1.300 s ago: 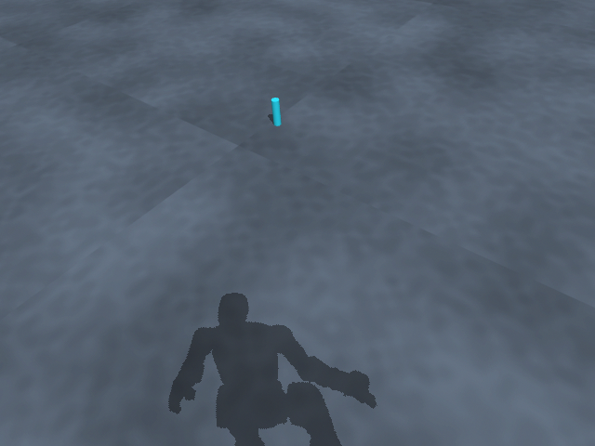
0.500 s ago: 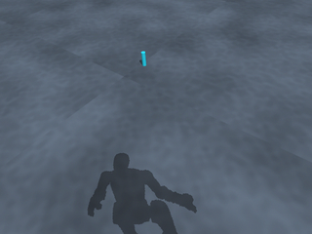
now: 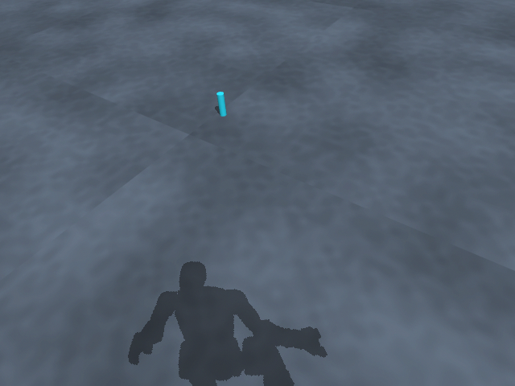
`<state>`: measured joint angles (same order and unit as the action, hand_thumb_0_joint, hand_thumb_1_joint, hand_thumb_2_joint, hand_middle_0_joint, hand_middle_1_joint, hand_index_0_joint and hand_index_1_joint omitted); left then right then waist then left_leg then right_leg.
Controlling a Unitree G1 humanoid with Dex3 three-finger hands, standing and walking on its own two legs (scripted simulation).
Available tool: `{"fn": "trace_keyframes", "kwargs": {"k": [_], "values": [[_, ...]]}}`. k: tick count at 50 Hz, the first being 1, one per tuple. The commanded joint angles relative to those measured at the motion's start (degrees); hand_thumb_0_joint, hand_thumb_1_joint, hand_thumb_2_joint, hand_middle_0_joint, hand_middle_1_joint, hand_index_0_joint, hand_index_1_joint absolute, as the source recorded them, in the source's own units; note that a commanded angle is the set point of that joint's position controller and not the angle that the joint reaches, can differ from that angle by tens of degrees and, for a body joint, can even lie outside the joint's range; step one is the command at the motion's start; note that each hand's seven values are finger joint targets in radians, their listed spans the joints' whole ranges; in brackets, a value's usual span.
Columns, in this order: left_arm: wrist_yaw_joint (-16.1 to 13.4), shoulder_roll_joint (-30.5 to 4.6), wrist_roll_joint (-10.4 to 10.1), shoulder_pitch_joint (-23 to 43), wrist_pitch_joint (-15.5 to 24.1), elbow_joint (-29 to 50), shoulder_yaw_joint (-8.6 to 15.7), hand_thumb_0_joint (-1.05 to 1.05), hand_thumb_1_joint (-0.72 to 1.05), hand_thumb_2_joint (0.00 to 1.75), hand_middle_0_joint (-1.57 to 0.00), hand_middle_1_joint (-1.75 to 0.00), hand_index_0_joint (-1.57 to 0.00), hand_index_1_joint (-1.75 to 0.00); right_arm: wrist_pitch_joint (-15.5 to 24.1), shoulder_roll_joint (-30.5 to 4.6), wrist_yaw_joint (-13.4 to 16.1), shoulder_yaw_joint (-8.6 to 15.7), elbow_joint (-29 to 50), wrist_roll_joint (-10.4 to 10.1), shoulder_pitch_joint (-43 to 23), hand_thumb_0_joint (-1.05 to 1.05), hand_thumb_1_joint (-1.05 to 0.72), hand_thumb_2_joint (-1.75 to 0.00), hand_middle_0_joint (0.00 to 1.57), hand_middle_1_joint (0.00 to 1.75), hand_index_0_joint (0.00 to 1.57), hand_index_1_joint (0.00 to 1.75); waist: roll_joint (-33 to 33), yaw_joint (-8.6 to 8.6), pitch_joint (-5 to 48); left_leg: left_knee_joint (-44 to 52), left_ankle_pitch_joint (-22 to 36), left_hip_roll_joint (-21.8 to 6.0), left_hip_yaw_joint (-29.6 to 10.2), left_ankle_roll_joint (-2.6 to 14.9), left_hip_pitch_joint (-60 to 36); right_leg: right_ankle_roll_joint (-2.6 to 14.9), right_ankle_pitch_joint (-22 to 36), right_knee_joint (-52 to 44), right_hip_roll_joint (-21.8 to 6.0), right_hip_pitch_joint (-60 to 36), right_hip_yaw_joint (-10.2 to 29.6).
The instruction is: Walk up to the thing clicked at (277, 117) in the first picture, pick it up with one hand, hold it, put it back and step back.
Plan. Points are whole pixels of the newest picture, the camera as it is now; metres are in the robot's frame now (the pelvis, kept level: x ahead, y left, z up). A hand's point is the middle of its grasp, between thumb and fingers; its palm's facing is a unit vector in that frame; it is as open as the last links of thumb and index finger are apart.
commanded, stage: walk up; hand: left
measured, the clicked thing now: (221, 104) +1.98 +0.28 -0.69
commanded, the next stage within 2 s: none
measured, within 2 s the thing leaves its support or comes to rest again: neither
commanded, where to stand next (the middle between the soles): +1.66 +0.06 m, yaw +1 degrees
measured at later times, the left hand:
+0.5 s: hand (145, 371) +0.21 +0.24 -0.16, palm faces +0.07 -0.92 -0.38, open 7.4 cm
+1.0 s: hand (194, 187) +0.64 +0.20 -0.12, palm faces +0.01 -0.90 -0.44, open 7.4 cm
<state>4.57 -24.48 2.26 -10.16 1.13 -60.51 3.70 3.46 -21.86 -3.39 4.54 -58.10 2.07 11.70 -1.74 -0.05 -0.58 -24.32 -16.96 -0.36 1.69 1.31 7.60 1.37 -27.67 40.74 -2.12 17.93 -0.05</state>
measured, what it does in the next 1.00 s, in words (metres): walks ahead: right foot, then left foot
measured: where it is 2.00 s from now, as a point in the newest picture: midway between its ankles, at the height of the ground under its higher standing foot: (280, 215)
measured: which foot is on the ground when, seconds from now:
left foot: down 0.00-0.10, up 0.12-0.48, down 0.50-0.96, up 0.98-1.00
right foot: up 0.00-0.04, down 0.06-0.54, up 0.56-0.90, down 0.92-1.00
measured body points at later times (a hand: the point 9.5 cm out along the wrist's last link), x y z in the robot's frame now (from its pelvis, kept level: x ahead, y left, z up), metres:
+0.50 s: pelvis +0.24 -0.04 -0.02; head +0.26 -0.04 +0.43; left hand +0.20 +0.29 -0.13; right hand +0.40 -0.34 -0.12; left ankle +0.37 +0.08 -0.74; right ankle +0.06 -0.14 -0.74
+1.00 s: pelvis +0.54 -0.10 -0.02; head +0.55 -0.13 +0.43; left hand +0.64 +0.24 -0.09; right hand +0.58 -0.43 -0.15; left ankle +0.40 +0.07 -0.68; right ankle +0.63 -0.21 -0.74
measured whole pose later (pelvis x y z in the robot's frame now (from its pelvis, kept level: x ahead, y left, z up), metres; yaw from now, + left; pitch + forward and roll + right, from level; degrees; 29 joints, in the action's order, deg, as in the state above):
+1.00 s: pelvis +0.54 -0.10 -0.02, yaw +3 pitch -2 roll +1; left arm 4.4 -24.5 0.6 -11.3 5.8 -51.1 3.9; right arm 2.6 -26.1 -3.0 4.3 -53.8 0.6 18.8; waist 3.1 1.2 -3.1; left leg -56.0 -28.3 -3.9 -1.1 1.2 10.4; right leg 0.8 -13.2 40.5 -4.8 24.9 -5.0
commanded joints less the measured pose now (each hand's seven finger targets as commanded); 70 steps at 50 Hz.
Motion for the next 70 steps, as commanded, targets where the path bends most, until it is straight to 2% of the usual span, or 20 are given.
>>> {"fn": "trace_keyframes", "kwargs": {"k": [1, 4, 6, 10, 13, 21, 25, 26, 27, 28, 33, 41, 45, 46, 48, 50, 54, 66, 69, 70], "values": [[0.8, -12.1, -0.9, 5.5, 3.5, 7.6, 3.2, 0.00, 0.90, 0.90, -0.20, -0.30, -0.20, -0.30, 1.4, -18.7, 0.1, 5.1, 6.3, 0.0, -6.8, 0.00, -0.90, -0.90, 0.20, 0.30, 0.20, 0.30, 13.1, -0.99, -2.6, 14.6, -18.3, -17.2, -18.1, 11.20, -2.7, 0.32, 2.3, -5.8, -5.5, 7.0, 3.1], [-0.4, -14.5, -0.4, -14.1, 4.0, 0.6, 5.3, 0.00, 0.90, 0.90, -0.20, -0.30, -0.20, -0.30, 0.8, -13.4, -0.3, 3.4, 8.2, 0.1, -11.4, 0.00, -0.90, -0.90, 0.20, 0.30, 0.20, 0.30, -0.4, -10.47, 4.4, -8.8, -16.6, -5.0, -0.6, 4.77, 20.7, 0.00, 11.9, -14.4, 0.8, -29.8, -5.5], [-1.4, -22.5, 0.3, -15.4, 4.8, 3.7, 6.4, 0.00, 0.90, 0.90, -0.20, -0.30, -0.20, -0.30, 1.0, -10.4, 0.0, 1.4, 11.4, -0.4, -13.3, 0.00, -0.90, -0.90, 0.20, 0.30, 0.20, 0.30, -14.8, -11.04, -0.8, -38.5, -15.7, 3.3, -6.0, 0.45, 41.6, 9.75, -18.2, -36.6, -23.6, -29.7, 36.8], [-2.4, -15.4, -1.8, -1.2, 5.7, 9.1, 4.1, 0.00, 0.90, 0.90, -0.20, -0.30, -0.20, -0.30, 1.1, -14.4, -0.6, 2.1, 5.5, -1.4, -4.4, 0.00, -0.90, -0.90, 0.20, 0.30, 0.20, 0.30, -1.5, -1.44, -6.2, -35.7, 1.6, -4.0, -10.9, -0.07, 32.2, 6.59, 0.0, -34.7, -14.9, -19.0, 15.3], [-2.4, -13.8, -2.3, -1.8, 6.2, 10.0, 3.3, 0.00, 0.90, 0.90, -0.20, -0.30, -0.20, -0.30, 0.2, -13.7, -2.0, 2.3, 5.7, -1.2, -3.6, 0.00, -0.90, -0.90, 0.20, 0.30, 0.20, 0.30, -3.6, -0.91, -6.7, -27.8, 6.7, -3.0, -7.0, -1.88, 27.5, 6.81, 12.2, -35.1, -11.2, -15.2, 4.0], [-2.5, -15.8, -2.2, -7.1, 5.4, 9.9, 3.4, 0.00, 0.90, 0.90, -0.20, -0.30, -0.20, -0.30, -0.3, -11.1, -2.7, 1.6, 12.3, -0.7, -14.1, 0.00, -0.90, -0.90, 0.20, 0.30, 0.20, 0.30, -2.1, -3.84, -5.1, -7.1, 14.2, -2.1, 2.2, 0.85, 16.9, 5.99, 33.4, -32.4, -11.2, -17.9, -1.9], [-3.7, -15.4, -3.1, -6.5, 4.5, 11.3, 2.8, 0.00, 0.90, 0.90, -0.20, -0.30, -0.20, -0.30, 0.1, -13.9, -1.1, 4.0, 8.2, 1.3, 6.0, 0.00, -0.90, -0.90, 0.20, 0.30, 0.20, 0.30, 3.0, 5.73, 5.3, -2.7, 8.7, 1.7, 4.1, 6.71, -7.5, 4.84, 50.6, 0.4, -8.0, -13.6, -6.8], [-3.7, -12.3, -3.4, -9.6, 4.2, 12.5, 1.7, 0.00, 0.90, 0.90, -0.20, -0.30, -0.20, -0.30, 0.2, -18.1, -0.4, 6.0, 7.6, 1.8, 14.0, 0.00, -0.90, -0.90, 0.20, 0.30, 0.20, 0.30, 9.8, 8.87, 12.5, -2.4, 0.0, -5.8, -8.6, 11.11, -23.6, 2.17, 38.2, 18.2, -3.3, 1.6, -7.8], [-3.7, -10.0, -4.8, -10.9, 4.5, 13.9, 1.4, 0.00, 0.90, 0.90, -0.20, -0.30, -0.20, -0.30, 0.6, -22.6, 0.1, 7.3, 9.1, 1.1, 15.8, 0.00, -0.90, -0.90, 0.20, 0.30, 0.20, 0.30, 18.2, 8.80, 17.4, 2.5, -1.7, -22.0, -39.4, 18.83, -33.2, 0.10, 5.0, 33.8, 7.4, 18.2, -2.0], [-4.2, -14.7, -4.3, -6.9, 4.7, 13.3, 1.5, 0.00, 0.90, 0.90, -0.20, -0.30, -0.20, -0.30, 0.7, -21.6, 0.4, 7.5, 10.1, -1.6, 12.5, 0.00, -0.90, -0.90, 0.20, 0.30, 0.20, 0.30, 8.5, 7.98, 16.9, 6.8, -5.5, -24.0, -42.6, 21.33, -29.7, 1.61, 0.2, 38.1, 3.6, 20.8, 6.6], [-1.8, -10.9, -3.5, -9.6, 4.3, 12.2, 0.9, 0.00, 0.90, 0.90, -0.20, -0.30, -0.20, -0.30, 2.4, -15.1, 1.2, 3.2, 12.8, -1.9, 2.1, 0.00, -0.90, -0.90, 0.20, 0.30, 0.20, 0.30, 6.3, -0.10, -0.4, 10.9, 12.1, -15.2, -10.3, 11.88, 1.0, -0.01, 9.0, 23.3, -4.0, 11.4, 4.8], [0.9, -10.5, -1.9, -2.5, 4.1, 12.4, 3.1, 0.00, 0.90, 0.90, -0.20, -0.30, -0.20, -0.30, 3.8, -16.8, -0.6, 3.5, 13.8, -2.1, -0.5, 0.00, -0.90, -0.90, 0.20, 0.30, 0.20, 0.30, 10.4, -0.36, -3.8, 13.3, -7.4, -12.5, -4.5, 9.61, 11.1, -0.91, 25.7, -4.1, -5.0, 0.8, -1.5], [0.4, -12.3, -1.7, -8.1, 4.5, 9.8, 4.2, 0.00, 0.90, 0.90, -0.20, -0.30, -0.20, -0.30, 2.9, -16.0, 0.1, 3.1, 13.5, -1.5, -1.4, 0.00, -0.90, -0.90, 0.20, 0.30, 0.20, 0.30, 4.2, -5.14, -0.1, -3.3, 3.3, -10.5, -1.3, 6.87, 12.4, 0.57, 20.2, -6.4, -2.4, -12.9, -4.6], [-0.4, -14.6, -1.6, -13.3, 5.1, 8.3, 5.2, 0.00, 0.90, 0.90, -0.20, -0.30, -0.20, -0.30, 2.9, -13.1, 0.2, 2.1, 13.1, -1.2, 2.0, 0.00, -0.90, -0.90, 0.20, 0.30, 0.20, 0.30, -3.6, -7.29, 3.7, -19.6, 8.8, -6.3, 2.2, 4.88, 16.9, 2.24, 13.2, -8.9, -2.0, -23.1, -2.4], [-1.7, -22.9, -2.3, -19.9, 5.7, 8.8, 6.5, 0.00, 0.90, 0.90, -0.20, -0.30, -0.20, -0.30, 2.8, -12.9, 0.6, 1.5, 13.9, -2.0, 4.5, 0.00, -0.90, -0.90, 0.20, 0.30, 0.20, 0.30, -18.1, -8.49, 8.2, -47.4, -13.7, 3.4, -0.1, 1.19, 34.4, 11.51, -0.3, -28.7, -24.6, -31.9, 40.5], [-2.4, -19.7, -3.0, -10.8, 5.7, 11.4, 5.2, 0.00, 0.90, 0.90, -0.20, -0.30, -0.20, -0.30, 2.0, -15.3, 1.3, 2.1, 11.0, -2.6, 1.8, 0.00, -0.90, -0.90, 0.20, 0.30, 0.20, 0.30, -4.6, -5.10, 1.5, -50.5, -4.8, -2.0, -10.6, 1.04, 30.9, 9.92, 5.4, -28.1, -21.0, -18.9, 28.4], [-2.7, -13.8, -2.8, -5.0, 6.2, 12.4, 3.4, 0.00, 0.90, 0.90, -0.20, -0.30, -0.20, -0.30, 0.5, -13.5, -0.1, 1.9, 7.5, -2.1, 7.0, 0.00, -0.90, -0.90, 0.20, 0.30, 0.20, 0.30, -7.5, -0.28, -1.1, -37.7, 3.0, -3.9, -6.2, 0.08, 23.3, 7.91, 16.0, -28.2, -12.2, -8.5, 7.8], [-2.8, -16.4, -1.8, -7.1, 5.9, 13.5, 4.2, 0.00, 0.90, 0.90, -0.20, -0.30, -0.20, -0.30, 0.5, -11.5, -2.6, 2.5, 12.3, -0.9, -5.3, 0.00, -0.90, -0.90, 0.20, 0.30, 0.20, 0.30, -3.0, -1.66, -2.4, -8.8, 12.2, -4.9, 0.8, 0.89, 14.0, 8.28, 20.3, -24.8, -14.3, -10.6, -0.3], [-3.3, -13.8, -2.2, -8.8, 5.1, 13.8, 2.8, 0.00, 0.90, 0.90, -0.20, -0.30, -0.20, -0.30, 1.3, -15.3, -1.5, 4.1, 8.3, 0.4, 8.5, 0.00, -0.90, -0.90, 0.20, 0.30, 0.20, 0.30, 6.5, 4.61, 4.5, -4.4, 5.4, -1.2, 1.6, 4.77, -5.9, 5.21, 33.4, 1.6, -8.4, -6.1, -5.5], [-3.4, -9.6, -2.8, -11.7, 4.9, 14.7, 1.1, 0.00, 0.90, 0.90, -0.20, -0.30, -0.20, -0.30, 1.6, -20.0, -0.5, 5.8, 7.8, 1.3, 14.6, 0.00, -0.90, -0.90, 0.20, 0.30, 0.20, 0.30, 17.4, 6.96, 8.9, -1.8, -1.7, -11.5, -13.9, 9.08, -17.0, 2.79, 23.4, 19.6, -3.7, 6.8, -7.0]]}}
